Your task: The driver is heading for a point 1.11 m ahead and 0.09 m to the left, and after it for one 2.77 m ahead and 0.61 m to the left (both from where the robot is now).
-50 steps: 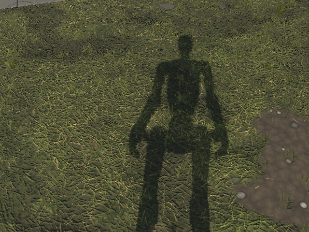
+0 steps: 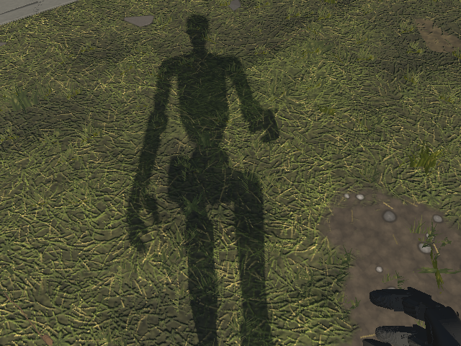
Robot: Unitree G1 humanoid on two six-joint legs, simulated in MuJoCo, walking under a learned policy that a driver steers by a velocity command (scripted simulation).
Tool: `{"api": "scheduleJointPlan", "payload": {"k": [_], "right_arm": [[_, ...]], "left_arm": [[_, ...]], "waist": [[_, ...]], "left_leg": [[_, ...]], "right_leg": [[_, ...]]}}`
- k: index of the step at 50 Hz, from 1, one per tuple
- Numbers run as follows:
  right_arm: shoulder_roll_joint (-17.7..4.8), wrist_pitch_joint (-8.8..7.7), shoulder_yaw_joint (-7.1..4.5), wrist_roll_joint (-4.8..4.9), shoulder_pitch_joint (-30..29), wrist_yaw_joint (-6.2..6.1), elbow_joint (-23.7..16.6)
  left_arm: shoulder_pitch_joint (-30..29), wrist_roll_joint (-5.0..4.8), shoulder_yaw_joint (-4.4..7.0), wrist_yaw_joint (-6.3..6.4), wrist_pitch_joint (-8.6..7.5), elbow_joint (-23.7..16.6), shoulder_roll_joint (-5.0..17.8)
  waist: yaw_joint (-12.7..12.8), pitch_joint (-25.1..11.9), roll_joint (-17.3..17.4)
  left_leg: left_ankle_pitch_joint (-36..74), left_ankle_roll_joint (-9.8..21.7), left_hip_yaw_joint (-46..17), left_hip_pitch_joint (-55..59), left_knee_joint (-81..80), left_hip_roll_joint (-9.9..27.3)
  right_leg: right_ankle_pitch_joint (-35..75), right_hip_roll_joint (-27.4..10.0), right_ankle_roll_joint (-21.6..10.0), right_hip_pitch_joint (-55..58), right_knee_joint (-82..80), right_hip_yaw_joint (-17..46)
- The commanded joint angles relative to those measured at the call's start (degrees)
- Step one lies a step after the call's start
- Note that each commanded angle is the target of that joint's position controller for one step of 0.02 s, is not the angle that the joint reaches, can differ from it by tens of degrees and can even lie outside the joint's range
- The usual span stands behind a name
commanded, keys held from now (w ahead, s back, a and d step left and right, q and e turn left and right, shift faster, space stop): w+e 0.16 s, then w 0.18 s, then w+q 0.66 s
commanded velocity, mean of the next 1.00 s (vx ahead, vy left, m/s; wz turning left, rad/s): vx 0.50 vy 0.00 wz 0.04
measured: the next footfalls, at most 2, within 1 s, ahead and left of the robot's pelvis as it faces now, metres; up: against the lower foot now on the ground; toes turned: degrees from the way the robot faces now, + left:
left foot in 0.06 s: +0.23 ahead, +0.09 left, +0.00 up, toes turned -4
right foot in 0.54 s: +0.42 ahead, -0.17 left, +0.00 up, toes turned -10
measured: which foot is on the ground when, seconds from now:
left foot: up 0.00-0.04, down 0.06-0.56, up 0.58-1.00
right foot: down 0.00-0.06, up 0.08-0.52, down 0.54-1.00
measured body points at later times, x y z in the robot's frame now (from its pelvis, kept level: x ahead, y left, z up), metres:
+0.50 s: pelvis +0.27 -0.03 +0.01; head +0.30 -0.04 +0.46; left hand +0.53 +0.13 -0.08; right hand +0.16 -0.26 -0.13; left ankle +0.19 +0.09 -0.73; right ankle +0.37 -0.17 -0.71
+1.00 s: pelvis +0.51 -0.07 +0.00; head +0.54 -0.06 +0.45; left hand +0.44 +0.18 -0.14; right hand +0.72 -0.28 -0.10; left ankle +0.65 +0.04 -0.70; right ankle +0.38 -0.16 -0.73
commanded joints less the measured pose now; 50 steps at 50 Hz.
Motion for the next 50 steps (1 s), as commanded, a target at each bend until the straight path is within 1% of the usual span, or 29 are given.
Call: {"api": "scheduleJointPlan", "payload": {"k": [1, 2, 3, 4, 5, 6, 7, 8, 9, 11, 14, 17, 19, 21, 23, 25, 26, 27, 28, 29, 30, 31, 32, 34, 38, 43, 45, 48, 50], "right_arm": [[-8.34, -1.34, -2.38, 0.51, 5.70, -1.44, -1.87], [-9.73, -1.98, -3.03, 0.70, 14.95, -2.24, 0.47], [-12.48, -2.60, -3.91, -0.52, 24.18, -3.40, 1.63], [-16.41, -2.54, -5.03, -2.27, 25.80, -3.72, 1.35], [-13.46, -1.73, -5.14, -0.91, 23.59, -3.13, 0.76], [-8.77, -1.67, -4.26, -0.46, 18.59, -2.95, 0.18], [-5.91, -1.89, -3.56, -0.39, 15.71, -2.60, 0.23], [-5.19, -2.25, -3.27, -0.59, 15.81, -2.47, 1.04], [-5.02, -2.70, -3.15, -0.25, 17.13, -2.45, 2.32], [-4.82, -4.05, -3.12, 0.34, 19.63, -1.77, 4.33], [-5.55, -5.25, -3.27, 0.47, 22.24, -1.08, 6.49], [-5.76, -5.02, -3.19, 0.38, 23.62, -0.69, 7.96], [-6.15, -4.63, -3.12, 1.00, 25.41, -0.50, 9.16], [-7.90, -4.18, -3.41, 0.98, 28.18, -0.50, 10.21], [-9.51, -3.64, -3.75, 0.66, 29.98, -0.67, 11.16], [-10.34, -2.98, -3.96, 0.51, 30.51, -0.99, 11.86], [-10.29, -2.67, -3.92, 0.77, 30.31, -1.13, 12.20], [-8.77, -2.62, -3.47, 1.08, 31.07, -1.11, 12.38], [-5.60, -2.90, -2.54, 1.45, 29.56, -1.05, 9.66], [-0.69, -2.61, -1.70, 2.78, 34.66, -1.42, 8.24], [-7.06, -1.64, -3.44, 1.48, 32.11, -1.96, 9.65], [-6.53, -1.52, -3.76, 1.46, 29.15, -1.55, 9.22], [-5.12, -1.29, -3.66, 1.43, 27.96, -1.22, 9.36], [-4.33, 0.11, -4.03, 0.15, 27.69, -0.43, 9.81], [-2.37, 1.62, -4.17, -0.33, 22.73, 0.71, 7.66], [-1.46, 1.66, -3.34, -0.38, 12.14, 1.77, 3.58], [-1.36, 1.54, -2.83, -0.50, 7.74, 2.29, 1.88], [-2.30, 1.53, -2.73, -0.78, 4.03, 2.57, 0.02], [-2.99, 1.54, -3.00, -0.88, 4.48, 2.25, -0.34]], "left_arm": [[-2.31, 0.30, 2.32, 0.47, -0.84, -2.91, 10.58], [-4.71, 0.00, 2.47, -0.08, -1.19, -3.36, 11.39], [-5.73, -0.45, 1.96, -0.80, -1.80, -4.80, 9.17], [3.21, -1.97, 0.57, -0.43, -1.34, -4.88, 1.63], [3.18, -0.52, 1.34, 0.14, -0.48, -4.70, 8.35], [-2.33, 0.59, 1.81, -0.14, 0.09, -4.74, 9.48], [-5.84, 1.04, 1.75, -0.78, 0.35, -5.50, 8.91], [-7.06, 1.27, 1.75, -1.37, 0.82, -5.82, 7.92], [-6.99, 1.93, 1.60, -2.01, 1.46, -5.97, 6.88], [-7.27, 2.22, 1.12, -2.73, 2.17, -6.32, 4.81], [-12.23, 2.36, 0.57, -3.37, 2.24, -8.30, 3.75], [-19.28, 2.11, -0.32, -3.89, 1.79, -10.58, 3.24], [-24.74, 2.11, -1.21, -4.26, 1.32, -12.11, 2.39], [-28.91, 1.75, -1.57, -4.23, 0.95, -13.14, 2.75], [-30.44, 1.44, -1.45, -3.70, 0.54, -13.78, 3.90], [-28.65, 1.58, -1.14, -3.01, -0.12, -13.40, 4.97], [-23.92, 1.96, -0.72, -2.52, -0.68, -11.82, 5.63], [-15.72, 2.89, 0.31, -1.76, -1.52, -8.95, 8.05], [-5.15, 4.20, 1.59, -0.82, -2.05, -7.87, 12.95], [-4.57, 3.56, 2.78, -0.41, -1.19, -7.87, 17.49], [-6.75, 2.03, 2.12, -0.53, -0.69, -8.09, 13.06], [-11.05, 1.69, 0.97, -0.76, -0.94, -8.30, 8.94], [-13.64, 1.50, 0.50, -1.01, -1.34, -8.25, 6.60], [-15.27, 1.13, 0.03, -0.66, -2.08, -7.69, 4.46], [-11.98, 0.40, 0.55, -0.33, -3.55, -5.32, 4.88], [-9.16, 0.86, 0.55, -0.13, -3.33, -3.01, 4.80], [-7.95, 0.90, 0.88, 0.07, -3.24, -2.30, 6.28], [-5.35, 0.97, 1.33, 0.47, -2.57, -0.77, 7.92], [-5.05, 1.10, 1.56, 0.79, -1.86, -0.17, 9.13]], "waist": [[-7.02, -4.37, -5.80], [-11.80, -8.42, -5.30], [-15.18, -15.19, -2.32], [-9.98, -22.32, 11.77], [-9.93, -23.74, 7.93], [-8.43, -12.88, 1.60], [-7.83, -7.46, -1.31], [-6.85, -4.38, -0.72], [-5.96, -2.68, 1.00], [-5.13, -2.19, 2.41], [-5.16, -0.98, 2.98], [-5.75, 0.14, 2.94], [-6.77, 0.39, 3.03], [-8.31, 0.53, 3.06], [-8.55, 0.61, 3.20], [-7.39, 0.00, 3.75], [-4.92, -1.75, 2.86], [-2.00, -6.84, 0.09], [2.35, -15.52, -6.93], [-0.12, -19.30, -17.47], [-0.24, -13.85, -8.80], [-2.42, -7.34, -6.69], [-3.89, -4.37, -6.18], [-6.25, -2.20, -7.28], [-7.42, -1.51, -5.98], [-6.18, 1.77, -5.65], [-5.17, 2.68, -5.65], [-4.28, 3.47, -5.00], [-5.04, 2.26, -5.50]], "left_leg": [[-3.31, 2.67, 0.75, 20.43, -4.06, -4.15], [-0.77, 4.05, -0.80, 31.36, -7.32, -1.96], [-8.50, 6.25, -9.09, 45.28, -7.39, 7.10], [-5.01, 13.42, -31.96, 60.72, -6.10, 25.76], [-17.00, 16.40, -44.76, 56.10, -12.49, 26.83], [-23.31, 14.51, -36.40, 45.37, -16.79, 23.55], [-21.21, 12.85, -29.16, 37.94, -19.15, 20.78], [-16.14, 11.44, -23.42, 33.35, -20.82, 18.62], [-13.04, 10.70, -19.15, 29.08, -22.31, 16.66], [-6.48, 10.59, -14.34, 26.34, -23.85, 15.34], [-1.79, 11.32, -9.14, 26.31, -26.47, 15.20], [1.17, 10.16, -3.16, 26.08, -27.23, 12.85], [3.71, 9.38, -1.21, 24.35, -26.69, 10.89], [5.58, 9.44, -2.32, 25.33, -25.54, 11.53], [7.78, 9.38, -4.49, 28.52, -23.18, 13.32], [10.05, 8.86, -6.30, 30.99, -18.97, 14.19], [13.39, 7.98, -5.50, 30.47, -13.20, 12.96], [12.74, 6.82, -3.19, 26.94, -2.49, 9.66], [-4.28, 5.31, -0.34, 17.01, 14.23, 6.09], [-30.82, 3.94, 2.52, 0.68, 28.99, -1.01], [-28.35, 4.59, -2.36, -2.45, 34.02, 1.87], [-23.15, 4.79, -3.68, -2.82, 33.60, 3.86], [-19.85, 4.24, -3.46, -1.16, 31.96, 5.24], [-16.96, 2.94, -2.84, 1.41, 30.72, 6.30], [-10.64, 1.80, -1.95, -2.45, 31.08, 6.59], [-0.60, 1.48, 0.42, -4.13, 18.14, 6.39], [1.13, 2.39, 2.70, -1.72, 11.34, 5.94], [-2.98, 4.63, 5.62, 0.05, 5.61, 4.77], [-8.07, 6.77, 7.90, 3.86, 3.32, 2.12]], "right_leg": [[63.14, -12.81, 2.95, -6.74, 12.07, 6.70], [61.68, -11.19, 3.62, -9.56, 22.29, 5.85], [46.05, -8.71, 3.42, -17.15, 35.10, 4.61], [-7.43, -1.01, 4.71, -33.03, 54.10, -3.24], [-9.40, -2.49, 3.98, -39.27, 61.42, -6.20], [-2.18, -5.80, 4.17, -40.97, 60.94, -6.82], [1.49, -7.36, 4.23, -40.21, 58.72, -7.81], [2.28, -8.87, 4.37, -39.56, 57.17, -8.25], [2.36, -9.75, 4.64, -37.82, 55.63, -8.64], [2.78, -10.18, 4.64, -36.65, 53.21, -8.85], [6.71, -10.96, 5.13, -40.73, 47.83, -8.68], [13.62, -11.74, 5.98, -41.34, 37.21, -11.24], [17.45, -12.13, 6.44, -36.99, 28.77, -15.43], [17.26, -11.31, 7.07, -34.03, 24.15, -17.16], [14.68, -10.60, 6.93, -32.74, 20.97, -17.18], [10.80, -9.34, 6.20, -28.92, 17.10, -17.13], [11.30, -8.17, 5.48, -22.02, 12.78, -17.32], [11.30, -9.32, 4.10, -10.07, 10.84, -15.48], [3.67, -24.09, 1.15, 3.80, 8.82, -0.42], [-0.69, -36.11, -3.74, 11.24, 2.02, 19.36], [-2.67, -33.87, -3.75, 5.04, 1.13, 18.12], [1.18, -30.63, -2.37, -0.81, -0.06, 9.79], [7.46, -27.96, -0.98, -5.79, -1.94, 3.27], [14.65, -24.35, 1.14, -10.70, -3.93, -5.05], [25.70, -23.80, 0.65, -10.44, -5.40, -13.12], [27.86, -22.20, 0.77, -10.61, -6.08, -21.18], [28.73, -22.89, 0.96, -9.88, -6.21, -23.19], [34.04, -24.45, 1.45, -4.67, -3.95, -25.45], [48.07, -24.70, 2.16, -1.54, 1.59, -27.58]]}}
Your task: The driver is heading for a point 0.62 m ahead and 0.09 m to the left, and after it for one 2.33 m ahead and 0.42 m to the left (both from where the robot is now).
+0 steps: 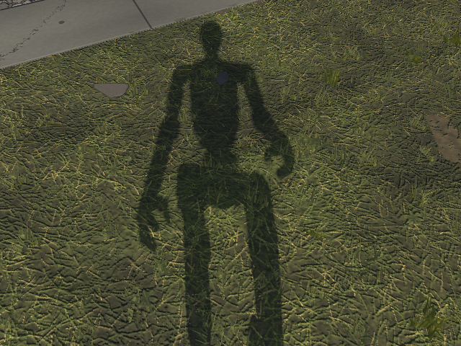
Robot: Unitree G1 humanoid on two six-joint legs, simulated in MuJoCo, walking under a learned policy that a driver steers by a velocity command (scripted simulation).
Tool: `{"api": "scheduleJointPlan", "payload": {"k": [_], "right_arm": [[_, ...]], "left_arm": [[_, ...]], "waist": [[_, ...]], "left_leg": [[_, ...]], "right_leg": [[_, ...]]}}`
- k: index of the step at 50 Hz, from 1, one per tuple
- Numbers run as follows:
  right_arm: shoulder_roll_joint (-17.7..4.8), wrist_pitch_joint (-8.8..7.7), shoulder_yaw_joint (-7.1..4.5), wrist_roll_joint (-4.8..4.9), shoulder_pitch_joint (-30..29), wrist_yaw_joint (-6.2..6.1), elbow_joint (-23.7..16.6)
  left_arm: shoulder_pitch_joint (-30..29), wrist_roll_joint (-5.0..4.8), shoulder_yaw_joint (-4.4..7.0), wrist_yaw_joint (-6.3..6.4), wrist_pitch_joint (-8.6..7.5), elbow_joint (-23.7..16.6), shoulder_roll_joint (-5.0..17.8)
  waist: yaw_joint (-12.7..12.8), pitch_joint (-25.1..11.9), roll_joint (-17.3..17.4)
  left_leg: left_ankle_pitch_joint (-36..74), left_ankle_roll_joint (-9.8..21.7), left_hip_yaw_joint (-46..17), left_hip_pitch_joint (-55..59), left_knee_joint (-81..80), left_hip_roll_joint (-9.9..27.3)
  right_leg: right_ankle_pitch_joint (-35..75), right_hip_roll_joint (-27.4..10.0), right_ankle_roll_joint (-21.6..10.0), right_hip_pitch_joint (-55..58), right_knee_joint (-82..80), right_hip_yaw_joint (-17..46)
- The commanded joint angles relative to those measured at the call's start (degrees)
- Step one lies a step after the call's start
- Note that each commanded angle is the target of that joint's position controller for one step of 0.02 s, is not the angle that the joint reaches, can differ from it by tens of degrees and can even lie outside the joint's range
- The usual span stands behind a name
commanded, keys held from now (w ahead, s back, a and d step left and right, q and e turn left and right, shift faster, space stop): w+q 0.48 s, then w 0.20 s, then no key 0.32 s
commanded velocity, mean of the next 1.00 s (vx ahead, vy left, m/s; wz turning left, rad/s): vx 0.43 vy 0.00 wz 0.40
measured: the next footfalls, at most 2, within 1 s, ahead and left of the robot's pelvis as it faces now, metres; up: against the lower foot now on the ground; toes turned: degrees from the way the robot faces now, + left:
left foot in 0.08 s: +0.20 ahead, +0.08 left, +0.00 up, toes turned +8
right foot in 0.64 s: +0.56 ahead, +0.01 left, +0.00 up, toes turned +22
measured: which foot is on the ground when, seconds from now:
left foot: up 0.00-0.06, down 0.08-0.64, up 0.66-1.00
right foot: down 0.00-0.06, up 0.08-0.62, down 0.64-1.00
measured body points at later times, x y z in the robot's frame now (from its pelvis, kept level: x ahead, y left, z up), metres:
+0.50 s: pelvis +0.26 +0.04 +0.01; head +0.29 +0.07 +0.46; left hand +0.40 +0.32 -0.09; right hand +0.32 -0.23 -0.11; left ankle +0.16 +0.08 -0.73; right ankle +0.47 -0.07 -0.68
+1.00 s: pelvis +0.49 +0.08 +0.01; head +0.53 +0.09 +0.46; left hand +0.40 +0.31 -0.12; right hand +0.71 -0.08 -0.12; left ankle +0.53 +0.22 -0.70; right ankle +0.51 -0.01 -0.73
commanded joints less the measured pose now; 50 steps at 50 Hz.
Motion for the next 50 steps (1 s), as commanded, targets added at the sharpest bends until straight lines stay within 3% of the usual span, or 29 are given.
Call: {"api": "scheduleJointPlan", "payload": {"k": [1, 2, 3, 4, 5, 6, 7, 8, 9, 11, 13, 15, 20, 26, 29, 30, 31, 32, 33, 34, 35, 36, 38, 40, 43, 46, 50], "right_arm": [[-3.60, -0.59, -0.80, -0.20, -0.66, -0.38, -3.86], [-4.53, -0.77, -1.34, -0.17, 3.62, -0.69, -2.79], [-5.77, -1.30, -2.18, -0.35, 10.75, -1.17, -0.66], [-9.72, -1.66, -3.83, -0.99, 20.20, -2.10, 2.25], [-16.96, -1.49, -5.56, -0.61, 19.33, -2.97, 1.56], [-17.33, -0.80, -5.71, 1.18, 21.81, -3.19, 0.56], [-15.70, -0.56, -5.29, 1.33, 19.00, -3.78, 1.47], [-12.42, -0.82, -4.51, 1.73, 16.27, -4.01, 1.53], [-10.49, -1.26, -3.97, 1.78, 13.61, -4.08, 1.20], [-8.30, -2.25, -3.11, 2.23, 11.46, -3.96, 0.68], [-9.19, -3.27, -3.24, 2.45, 12.99, -3.68, 1.24], [-10.24, -3.47, -3.49, 2.30, 15.26, -3.67, 1.66], [-10.36, -3.29, -3.54, 2.29, 21.65, -3.85, 2.67], [-10.60, -3.16, -3.34, 1.37, 26.09, -4.75, 3.28], [-11.23, -3.56, -3.15, 1.33, 23.18, -5.18, 3.11], [-11.77, -3.81, -3.17, 1.34, 22.46, -5.01, 3.29], [-11.57, -4.11, -2.99, 1.53, 21.86, -4.62, 3.53], [-8.06, -4.53, -1.95, 1.80, 22.36, -4.27, 1.98], [-4.01, -4.18, -1.36, 3.59, 31.55, -4.16, 2.19], [-8.83, -3.70, -1.74, 1.25, 28.19, -4.70, 3.48], [-8.93, -3.61, -1.91, 1.07, 22.37, -4.36, 2.79], [-7.80, -3.61, -1.57, 1.03, 19.68, -4.22, 2.22], [-6.64, -2.52, -1.38, 0.32, 19.91, -3.82, 2.42], [-5.53, -1.78, -1.19, 0.17, 20.76, -3.68, 3.00], [-4.34, -1.31, -0.61, 0.34, 17.99, -3.45, 2.69], [-2.48, -1.09, 0.76, 0.59, 12.17, -3.34, 2.04], [-3.12, -1.17, 1.24, 0.95, 8.69, -4.20, 2.60]], "left_arm": [[0.37, 0.14, 2.19, 0.72, 0.34, -1.86, 10.40], [0.22, 0.23, 2.49, 0.80, 0.96, -1.75, 11.44], [-0.14, 0.05, 2.70, 0.75, 1.57, -1.99, 12.23], [-0.39, 0.19, 2.47, 0.56, 1.72, -3.18, 11.52], [1.81, -0.35, 0.93, -0.71, 1.32, -7.32, 4.03], [-5.50, -0.16, 1.89, -1.00, 0.49, -9.66, 8.93], [-10.16, -0.72, 1.69, -1.22, -0.25, -11.20, 8.54], [-9.57, -0.86, 1.31, -1.10, -0.88, -10.73, 8.03], [-8.85, -0.25, 1.40, -0.94, -0.59, -10.00, 7.79], [-6.45, 1.39, 1.32, -1.12, 1.65, -9.56, 7.12], [-7.21, 1.63, 1.15, -1.54, 3.12, -10.23, 5.95], [-11.49, 1.51, 1.02, -1.74, 3.64, -11.87, 5.61], [-22.61, 1.10, 0.76, -2.07, 3.60, -15.53, 6.06], [-30.75, 0.45, -0.15, -2.68, 2.39, -19.03, 6.15], [-24.29, 0.36, 0.33, -2.37, 1.62, -17.54, 7.54], [-18.29, 0.37, 1.01, -1.84, 1.27, -15.55, 8.81], [-10.53, 0.63, 1.69, -1.15, 0.61, -13.49, 10.27], [-1.28, 1.79, 2.53, -0.16, 0.20, -12.87, 13.98], [0.37, 2.08, 4.03, -0.29, 0.83, -11.48, 19.25], [-3.45, 0.45, 3.33, -0.92, 1.52, -11.79, 13.92], [-8.55, -0.14, 2.29, -1.10, 1.40, -12.64, 9.77], [-10.76, 0.09, 1.59, -1.32, 1.07, -12.35, 7.45], [-9.64, -0.43, 0.82, -1.28, 0.12, -10.26, 5.90], [-7.91, -0.79, 0.64, -1.70, -1.08, -8.49, 6.23], [-7.92, -0.69, 0.51, -1.56, -0.91, -7.03, 7.33], [-7.38, -0.74, 0.15, -1.32, 0.21, -5.70, 7.23], [-4.22, -0.77, 0.20, -1.12, 1.23, -3.30, 7.82]], "waist": [[-2.89, 0.53, -6.48], [-4.80, -2.20, -6.77], [-7.90, -6.50, -5.81], [-11.91, -12.15, -1.38], [-7.69, -16.45, 12.96], [-10.93, -19.57, 6.04], [-9.63, -10.90, 2.71], [-7.04, -5.82, -0.83], [-4.48, -3.43, -2.87], [-1.61, -4.03, -2.10], [-1.05, -3.83, -1.80], [-2.12, -2.22, -0.88], [-6.40, -0.66, 1.40], [-9.09, -0.05, 2.78], [-5.43, -1.08, 3.79], [-2.87, -3.70, 3.21], [1.10, -7.89, 0.95], [4.24, -15.80, -4.18], [-0.17, -21.29, -18.85], [-0.86, -14.23, -8.35], [-1.58, -5.82, -3.30], [-2.44, -3.07, -1.30], [-4.26, -2.96, -5.19], [-5.12, -4.93, -6.63], [-5.73, -5.65, -7.40], [-4.21, -5.49, -8.66], [-2.35, -5.47, -8.29]], "left_leg": [[-7.26, 3.38, 3.96, 5.35, -2.83, -4.38], [-10.11, 4.78, 4.48, 10.28, -3.84, -6.67], [-9.77, 6.37, 3.95, 19.60, -7.42, -8.76], [-12.66, 8.91, -4.22, 34.40, -10.72, -4.60], [-14.52, 17.01, -34.15, 52.11, -14.21, 13.50], [-13.84, 19.31, -49.85, 53.43, -23.05, 16.68], [-9.06, 17.39, -39.96, 48.13, -24.03, 15.52], [-1.58, 15.11, -33.79, 39.73, -24.56, 13.47], [4.48, 12.87, -29.03, 33.70, -25.01, 10.27], [11.46, 11.68, -23.67, 27.60, -26.19, 6.69], [13.89, 11.55, -21.36, 25.42, -26.95, 4.65], [11.50, 10.60, -21.03, 24.55, -28.19, 3.41], [10.53, 7.92, -23.14, 30.03, -27.50, 2.57], [19.41, 7.26, -25.49, 36.80, -22.61, 3.89], [27.67, 4.42, -25.13, 34.30, -19.13, 4.53], [34.40, 3.45, -24.02, 33.92, -13.16, 3.34], [33.53, 2.26, -21.13, 31.11, -2.91, 0.38], [16.99, 1.13, -18.42, 23.11, 12.67, -2.46], [-24.39, -1.42, -12.52, 6.15, 29.39, -12.74], [-22.74, -0.60, -14.39, -0.15, 33.25, -8.50], [-17.53, -0.98, -14.29, 0.48, 32.21, -6.87], [-15.55, -1.43, -13.68, 2.19, 30.10, -5.59], [-16.08, -2.82, -12.39, 6.53, 26.38, -4.29], [-15.36, -3.84, -11.47, 8.29, 24.29, -5.66], [-11.89, -5.00, -9.34, 7.79, 17.03, -5.40], [-6.14, -5.38, -5.52, 12.01, 5.51, -3.98], [-3.64, -4.54, -4.52, 16.35, -2.75, -3.98]], "right_leg": [[56.76, -16.37, -5.97, 0.48, 6.43, 2.48], [62.44, -16.30, -5.87, 0.95, 14.15, 1.87], [59.85, -15.72, -5.23, -1.94, 25.37, 1.23], [44.98, -14.16, -3.39, -12.82, 41.57, 1.09], [-6.62, -3.73, 0.25, -39.22, 62.72, 2.65], [-9.83, 0.46, 0.67, -47.11, 69.34, 16.09], [-3.10, -3.35, -0.07, -51.45, 67.41, 18.37], [1.67, -5.50, -0.30, -48.43, 61.53, 18.02], [2.70, -6.76, -0.10, -44.49, 57.25, 18.30], [2.43, -7.25, 1.14, -38.03, 52.99, 18.59], [3.57, -6.88, 2.18, -37.75, 49.38, 17.62], [8.02, -6.72, 3.02, -40.34, 44.91, 16.94], [18.17, -5.23, 3.59, -45.87, 32.59, 17.44], [18.67, -1.93, 1.83, -44.26, 21.91, 16.73], [15.26, 0.24, -1.29, -30.27, 16.03, 16.16], [13.24, 2.01, -2.53, -22.52, 14.43, 15.21], [14.47, 0.60, -4.23, -12.01, 11.59, 16.05], [4.55, -11.87, -7.25, 0.95, 10.80, 29.71], [2.38, -25.45, -15.90, 12.86, 4.46, 57.57], [-5.55, -23.32, -15.00, 6.14, 1.04, 60.45], [2.53, -20.96, -14.02, -2.87, 0.53, 49.98], [17.43, -18.38, -12.97, -7.82, 0.61, 42.14], [42.07, -14.54, -11.15, -12.10, 1.40, 30.85], [56.44, -13.18, -11.25, -12.19, 2.12, 25.83], [60.24, -11.79, -11.25, -12.47, 1.60, 20.89], [58.16, -9.49, -9.85, -14.48, 1.65, 17.03], [51.69, -10.90, -9.53, -12.98, 4.34, 18.88]]}}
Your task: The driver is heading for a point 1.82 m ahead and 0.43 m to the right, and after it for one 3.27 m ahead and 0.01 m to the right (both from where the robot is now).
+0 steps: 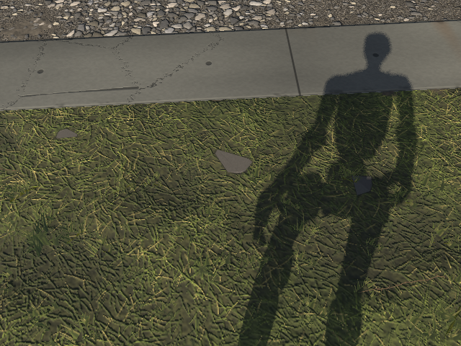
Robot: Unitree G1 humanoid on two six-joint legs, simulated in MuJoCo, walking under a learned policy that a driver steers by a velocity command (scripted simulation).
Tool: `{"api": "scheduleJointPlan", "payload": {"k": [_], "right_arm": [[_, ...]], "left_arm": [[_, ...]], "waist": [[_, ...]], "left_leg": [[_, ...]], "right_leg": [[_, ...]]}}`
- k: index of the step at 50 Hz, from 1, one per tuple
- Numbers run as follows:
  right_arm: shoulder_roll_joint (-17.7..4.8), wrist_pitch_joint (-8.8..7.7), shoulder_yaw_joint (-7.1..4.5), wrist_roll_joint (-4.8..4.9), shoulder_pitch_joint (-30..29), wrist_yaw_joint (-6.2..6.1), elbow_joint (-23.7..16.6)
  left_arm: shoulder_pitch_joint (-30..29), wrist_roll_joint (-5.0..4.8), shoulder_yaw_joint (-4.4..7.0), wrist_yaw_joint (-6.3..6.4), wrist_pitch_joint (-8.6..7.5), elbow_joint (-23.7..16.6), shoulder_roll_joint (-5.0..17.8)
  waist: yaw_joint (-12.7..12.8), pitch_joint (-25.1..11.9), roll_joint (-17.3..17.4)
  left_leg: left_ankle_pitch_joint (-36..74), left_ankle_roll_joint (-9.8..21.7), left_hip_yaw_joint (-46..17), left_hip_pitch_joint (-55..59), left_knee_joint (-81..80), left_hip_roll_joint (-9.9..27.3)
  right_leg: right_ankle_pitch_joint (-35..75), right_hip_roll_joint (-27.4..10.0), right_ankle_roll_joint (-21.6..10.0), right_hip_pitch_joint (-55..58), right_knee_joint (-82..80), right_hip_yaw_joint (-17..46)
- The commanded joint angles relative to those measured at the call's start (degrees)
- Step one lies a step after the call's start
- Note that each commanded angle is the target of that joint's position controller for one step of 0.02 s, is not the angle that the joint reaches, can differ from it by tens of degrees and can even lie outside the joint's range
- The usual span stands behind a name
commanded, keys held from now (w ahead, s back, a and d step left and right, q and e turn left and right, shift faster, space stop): no key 1.00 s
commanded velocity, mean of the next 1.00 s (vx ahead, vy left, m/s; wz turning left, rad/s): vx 0.03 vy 0.00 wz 0.02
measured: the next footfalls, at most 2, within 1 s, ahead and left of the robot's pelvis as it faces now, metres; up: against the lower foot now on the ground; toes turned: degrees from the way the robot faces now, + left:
left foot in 0.08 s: +0.14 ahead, +0.10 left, +0.00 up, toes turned -1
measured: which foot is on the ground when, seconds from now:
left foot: up 0.00-0.06, down 0.08-1.00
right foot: down 0.00-1.00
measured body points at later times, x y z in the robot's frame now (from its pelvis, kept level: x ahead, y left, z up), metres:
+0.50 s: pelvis +0.06 +0.02 +0.00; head +0.06 +0.03 +0.45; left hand +0.05 +0.26 -0.16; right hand +0.10 -0.22 -0.15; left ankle +0.09 +0.10 -0.75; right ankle +0.00 -0.09 -0.75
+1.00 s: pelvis +0.05 +0.02 +0.00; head +0.05 +0.02 +0.45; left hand +0.01 +0.23 -0.17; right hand +0.04 -0.21 -0.16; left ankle +0.10 +0.10 -0.75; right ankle +0.00 -0.09 -0.75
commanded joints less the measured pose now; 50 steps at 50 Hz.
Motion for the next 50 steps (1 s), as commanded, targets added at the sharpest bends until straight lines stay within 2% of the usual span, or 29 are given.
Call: {"api": "scheduleJointPlan", "payload": {"k": [1, 3, 4, 5, 6, 7, 9, 10, 12, 14, 18, 23, 33, 50], "right_arm": [[-3.12, -0.52, -0.33, 0.16, 3.40, -0.76, -0.74], [-3.19, -1.32, -0.25, -0.27, 5.23, -1.32, 0.70], [-5.82, -1.93, -0.73, -0.62, 7.10, -1.76, 1.49], [-9.01, -2.12, -1.18, -0.54, 8.27, -1.99, 1.59], [-7.25, -1.35, -0.91, 1.08, 7.63, -2.08, 2.08], [-5.04, -1.00, -0.33, 1.20, 6.14, -2.00, 1.85], [-3.70, -0.42, 0.34, 0.67, 1.18, -2.17, 1.75], [-3.97, -0.24, 0.27, 0.80, -0.03, -2.42, 1.98], [-4.28, -0.03, -0.06, 1.18, 1.23, -2.44, 3.39], [-4.22, -0.31, -0.28, 1.35, 3.17, -2.50, 5.23], [-3.79, -0.66, -0.51, 1.33, 4.28, -2.56, 7.85], [-3.20, -0.11, -0.55, 1.29, 4.96, -2.74, 10.67], [-2.03, 0.50, -0.20, 1.21, 7.35, -2.84, 15.04], [0.53, 0.77, 0.23, 1.18, 10.13, -2.83, 18.64]], "left_arm": [[0.22, -0.17, 1.49, 0.45, 0.02, -1.62, 7.94], [-0.41, -0.56, 1.25, 0.89, 0.45, -1.08, 7.40], [1.50, -0.10, 0.95, 1.04, 0.35, -1.01, 6.43], [6.90, 0.21, 0.39, 1.12, 0.52, -0.78, 3.93], [10.27, -0.77, -0.16, 1.66, 1.87, 1.83, 1.95], [7.71, -0.45, 0.31, 2.14, 2.91, 2.20, 4.14], [4.05, -0.05, 0.36, 2.00, 3.98, 2.29, 3.85], [3.73, 0.14, 0.23, 1.82, 4.30, 2.73, 3.64], [3.42, 0.55, -0.05, 1.78, 4.19, 4.07, 3.69], [3.12, 0.20, -0.13, 2.02, 3.91, 5.52, 3.44], [1.79, -0.12, -0.10, 2.58, 3.59, 7.17, 3.46], [1.24, 0.08, -0.34, 2.86, 4.02, 9.08, 2.59], [1.99, 0.09, -0.89, 3.15, 3.94, 11.63, 1.60], [4.84, 0.08, -1.39, 3.33, 3.33, 13.45, -0.91]], "waist": [[-2.02, -5.71, -8.86], [-3.64, -4.79, -6.05], [-3.35, -6.57, -1.96], [-0.49, -9.14, 4.81], [-1.22, -11.59, 7.66], [-1.80, -8.71, 5.75], [-0.34, -5.66, 5.19], [0.30, -4.43, 5.10], [-0.85, -1.70, 2.29], [-1.57, -1.53, -1.16], [-2.04, -3.45, -2.24], [-2.19, -1.47, -2.59], [-2.52, 0.22, -2.60], [-2.96, 1.66, -2.85]], "left_leg": [[1.80, 0.95, 2.49, 11.09, -5.74, -0.96], [8.43, 2.38, 1.29, 18.12, -16.62, -0.30], [21.17, 3.06, -4.27, 24.43, -18.15, 5.20], [40.01, 6.50, -12.46, 30.15, -15.18, 14.73], [38.08, 13.29, -15.46, 27.24, -15.96, 18.14], [29.81, 13.84, -16.95, 23.06, -18.58, 16.74], [15.97, 9.93, -13.42, 16.86, -21.51, 11.90], [9.59, 7.64, -11.22, 14.55, -22.31, 9.63], [3.02, 4.94, -8.83, 14.19, -22.53, 6.33], [7.87, 4.71, -7.85, 17.49, -21.08, 5.61], [16.33, 4.97, -6.59, 21.66, -18.87, 5.31], [11.93, 4.49, -6.21, 20.04, -20.04, 4.71], [6.28, 3.71, -6.10, 19.29, -21.51, 4.12], [3.32, 3.00, -5.71, 18.73, -21.58, 3.85]], "right_leg": [[39.75, -14.28, -6.30, -1.03, 1.58, 6.59], [29.00, -13.08, -3.91, -3.16, 5.41, 7.46], [18.80, -11.11, -1.73, -5.59, 8.20, 6.97], [-3.78, -7.25, -0.27, -9.34, 11.68, 4.35], [-15.00, -4.00, 0.42, -7.11, 13.82, 2.18], [-15.48, -3.42, 0.93, -6.72, 13.68, 2.37], [-9.80, -3.56, 1.39, -3.24, 9.05, 2.88], [-5.93, -4.16, 1.57, -1.52, 6.26, 3.49], [-2.92, -5.77, 1.96, -2.26, 3.83, 5.03], [-1.01, -6.61, 2.13, -2.94, 2.61, 5.64], [1.20, -7.38, 1.85, -2.07, 1.21, 6.13], [0.51, -7.74, 1.53, -1.74, 0.66, 6.24], [-0.82, -8.21, 0.94, -2.74, 0.00, 6.64], [-2.23, -8.31, 0.47, -4.94, -0.88, 7.21]]}}
Velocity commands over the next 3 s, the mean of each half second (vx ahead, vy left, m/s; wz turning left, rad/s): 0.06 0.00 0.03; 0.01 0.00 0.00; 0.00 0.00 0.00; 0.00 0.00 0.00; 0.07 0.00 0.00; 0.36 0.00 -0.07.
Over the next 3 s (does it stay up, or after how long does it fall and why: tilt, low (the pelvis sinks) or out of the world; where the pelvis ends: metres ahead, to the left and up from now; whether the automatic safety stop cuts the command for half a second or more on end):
stays up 0.31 0.05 0.00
